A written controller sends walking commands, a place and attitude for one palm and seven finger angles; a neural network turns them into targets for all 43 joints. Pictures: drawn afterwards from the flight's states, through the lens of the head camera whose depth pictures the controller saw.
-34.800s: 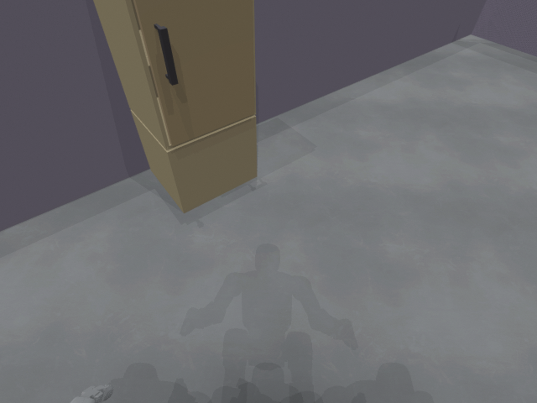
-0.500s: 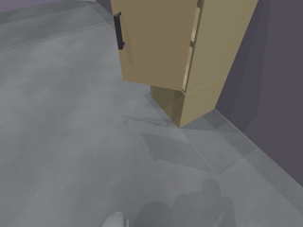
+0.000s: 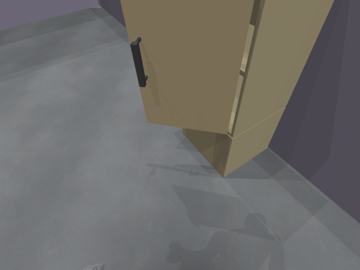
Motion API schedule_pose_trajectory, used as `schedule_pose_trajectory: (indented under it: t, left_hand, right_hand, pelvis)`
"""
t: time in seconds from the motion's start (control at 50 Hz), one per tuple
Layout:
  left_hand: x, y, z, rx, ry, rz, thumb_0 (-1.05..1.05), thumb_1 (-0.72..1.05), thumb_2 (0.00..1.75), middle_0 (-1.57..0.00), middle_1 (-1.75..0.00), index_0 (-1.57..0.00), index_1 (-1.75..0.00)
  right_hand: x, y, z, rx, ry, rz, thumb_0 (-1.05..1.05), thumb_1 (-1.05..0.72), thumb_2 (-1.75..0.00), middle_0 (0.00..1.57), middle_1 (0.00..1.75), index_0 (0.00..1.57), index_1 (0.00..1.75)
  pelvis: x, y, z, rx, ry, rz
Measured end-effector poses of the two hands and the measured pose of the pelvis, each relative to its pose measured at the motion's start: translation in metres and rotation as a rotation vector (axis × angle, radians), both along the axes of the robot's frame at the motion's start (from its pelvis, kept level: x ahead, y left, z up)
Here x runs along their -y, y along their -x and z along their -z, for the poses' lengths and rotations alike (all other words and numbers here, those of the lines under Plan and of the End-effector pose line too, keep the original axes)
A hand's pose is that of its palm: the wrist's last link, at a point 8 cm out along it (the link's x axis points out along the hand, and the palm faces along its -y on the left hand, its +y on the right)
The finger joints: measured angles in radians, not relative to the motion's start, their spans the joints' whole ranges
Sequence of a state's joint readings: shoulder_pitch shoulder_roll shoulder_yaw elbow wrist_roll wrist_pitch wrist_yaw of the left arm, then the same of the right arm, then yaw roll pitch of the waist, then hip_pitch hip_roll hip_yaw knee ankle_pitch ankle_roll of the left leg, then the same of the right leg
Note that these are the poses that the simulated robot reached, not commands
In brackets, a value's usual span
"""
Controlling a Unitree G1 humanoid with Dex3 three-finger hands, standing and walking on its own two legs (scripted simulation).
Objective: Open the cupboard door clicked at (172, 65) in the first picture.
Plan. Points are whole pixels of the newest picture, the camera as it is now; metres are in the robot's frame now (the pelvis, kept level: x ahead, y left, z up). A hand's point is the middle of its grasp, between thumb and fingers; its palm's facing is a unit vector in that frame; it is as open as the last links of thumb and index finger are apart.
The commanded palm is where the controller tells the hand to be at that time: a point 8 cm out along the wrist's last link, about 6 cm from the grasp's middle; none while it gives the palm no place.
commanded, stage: take the last steps up to it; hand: left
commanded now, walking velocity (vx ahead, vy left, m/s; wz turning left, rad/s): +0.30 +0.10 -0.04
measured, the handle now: (140, 63) +0.79 +0.20 +0.03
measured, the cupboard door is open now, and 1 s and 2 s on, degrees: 43 43 43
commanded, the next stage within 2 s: come to a stop and stand still in 0.30 s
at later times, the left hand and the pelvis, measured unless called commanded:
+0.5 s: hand (93, 268) +0.15 +0.25 -0.19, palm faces +0.06 -0.98 -0.17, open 7.4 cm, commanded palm none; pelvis +0.20 +0.07 -0.01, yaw -2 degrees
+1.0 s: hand (109, 210) +0.30 +0.24 -0.16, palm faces -0.06 -0.97 -0.25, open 7.4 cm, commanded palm none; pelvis +0.20 +0.04 +0.00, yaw -4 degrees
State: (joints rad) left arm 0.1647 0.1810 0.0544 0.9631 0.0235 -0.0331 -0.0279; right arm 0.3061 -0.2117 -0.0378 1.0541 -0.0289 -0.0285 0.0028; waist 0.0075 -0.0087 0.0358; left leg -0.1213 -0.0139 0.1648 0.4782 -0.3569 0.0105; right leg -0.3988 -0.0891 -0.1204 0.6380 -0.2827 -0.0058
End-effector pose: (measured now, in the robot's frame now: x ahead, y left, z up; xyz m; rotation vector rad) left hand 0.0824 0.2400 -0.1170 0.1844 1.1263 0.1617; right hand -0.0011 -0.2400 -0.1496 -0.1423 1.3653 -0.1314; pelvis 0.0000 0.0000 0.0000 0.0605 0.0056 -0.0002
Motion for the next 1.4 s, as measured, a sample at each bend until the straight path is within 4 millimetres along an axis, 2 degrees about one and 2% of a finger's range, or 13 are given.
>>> schedule_pose_trajectory:
  t: [0.08,0.22,0.36,0.44,0.54,0.62,0.72,0.8,0.88,1.0,1.12,1.28,1.4]
  left_hand:
    - [0.007,-0.038,-0.001,0.037,-0.003,0.004,0.0,0.91,0.9,-0.2,-0.3,-0.2,-0.3]
    - [0.002,-0.04,-0.006,-0.111,0.011,-0.031,0.0,0.94,0.9,-0.21,-0.3,-0.21,-0.3]
    - [-0.021,-0.035,0.006,-0.275,0.056,-0.087,0.0,0.92,0.9,-0.21,-0.3,-0.21,-0.3]
    - [-0.044,-0.045,0.029,-0.351,0.083,-0.113,0.01,0.91,0.9,-0.21,-0.3,-0.21,-0.3]
    - [-0.068,-0.087,0.039,-0.368,0.065,-0.088,0.01,0.91,0.9,-0.2,-0.3,-0.2,-0.3]
    - [-0.08,-0.134,0.032,-0.304,0.057,-0.055,0.01,0.91,0.9,-0.2,-0.3,-0.2,-0.29]
    - [-0.09,-0.186,0.023,-0.2,0.031,-0.002,0.01,0.91,0.9,-0.2,-0.3,-0.2,-0.3]
    - [-0.089,-0.213,0.014,-0.131,0.011,0.032,0.0,0.91,0.9,-0.2,-0.3,-0.2,-0.29]
    - [-0.077,-0.227,0.006,-0.084,-0.005,0.068,0.0,0.91,0.9,-0.2,-0.3,-0.2,-0.29]
    - [-0.047,-0.212,0.009,-0.073,-0.028,0.085,0.0,0.91,0.9,-0.2,-0.3,-0.2,-0.29]
    - [-0.019,-0.188,0.02,-0.139,0.034,0.077,0.01,0.9,0.9,-0.2,-0.3,-0.2,-0.3]
    - [-0.008,-0.161,0.023,-0.208,0.058,0.016,0.01,0.93,0.9,-0.2,-0.3,-0.2,-0.3]
    - [-0.001,-0.139,0.016,-0.269,0.047,-0.005,0.01,0.92,0.9,-0.2,-0.3,-0.2,-0.3]
  right_hand:
    - [0.005,-0.015,0.003,-0.071,-0.009,0.019,0.0,-0.92,-0.9,0.2,0.3,0.2,0.29]
    - [-0.007,-0.099,-0.023,0.002,-0.012,0.032,0.0,-0.91,-0.9,0.2,0.3,0.2,0.29]
    - [-0.044,-0.204,-0.028,0.096,-0.02,-0.028,0.0,-0.91,-0.9,0.2,0.3,0.2,0.29]
    - [-0.07,-0.264,-0.019,0.179,0.012,-0.069,0.0,-0.9,-0.9,0.2,0.3,0.2,0.29]
    - [-0.097,-0.298,-0.024,0.205,0.048,-0.064,0.0,-0.91,-0.9,0.2,0.3,0.2,0.29]
    - [-0.108,-0.302,-0.028,0.182,0.054,-0.039,0.0,-0.9,-0.9,0.2,0.3,0.2,0.3]
    - [-0.093,-0.289,-0.034,0.156,0.094,0.019,-0.01,-0.91,-0.9,0.21,0.3,0.2,0.3]
    - [-0.072,-0.265,-0.037,0.124,0.121,0.059,-0.01,-0.91,-0.9,0.21,0.3,0.2,0.3]
    - [-0.049,-0.237,-0.034,0.086,0.127,0.092,0.0,-0.9,-0.9,0.2,0.3,0.2,0.3]
    - [-0.019,-0.195,-0.018,0.004,0.095,0.137,0.0,-0.9,-0.9,0.2,0.3,0.2,0.3]
    - [-0.022,-0.177,-0.018,-0.039,0.076,0.144,0.0,-0.91,-0.9,0.2,0.3,0.2,0.29]
    - [-0.042,-0.183,-0.02,-0.062,0.021,0.091,0.0,-0.9,-0.9,0.2,0.3,0.2,0.29]
    - [-0.034,-0.196,-0.017,-0.045,0.011,0.083,0.01,-0.93,-0.9,0.2,0.3,0.2,0.3]
  pelvis:
    - [0.004,-0.032,0.001,0.01,0.028,-0.007]
    - [-0.003,-0.087,-0.02,-0.017,0.031,0.009]
    - [-0.034,-0.146,-0.017,-0.017,0.044,0.008]
    - [-0.062,-0.185,0.002,-0.01,0.076,0.015]
    - [-0.079,-0.208,0.002,-0.002,0.056,0.034]
    - [-0.087,-0.212,-0.005,-0.009,0.078,0.043]
    - [-0.087,-0.211,-0.01,-0.019,0.096,0.064]
    - [-0.08,-0.208,-0.012,-0.021,0.104,0.075]
    - [-0.068,-0.204,-0.011,-0.02,0.108,0.071]
    - [-0.041,-0.196,-0.002,-0.021,0.067,0.065]
    - [-0.035,-0.201,-0.003,-0.015,0.081,0.056]
    - [-0.022,-0.203,-0.01,-0.018,0.067,0.049]
    - [-0.015,-0.208,-0.013,-0.014,0.059,0.05]
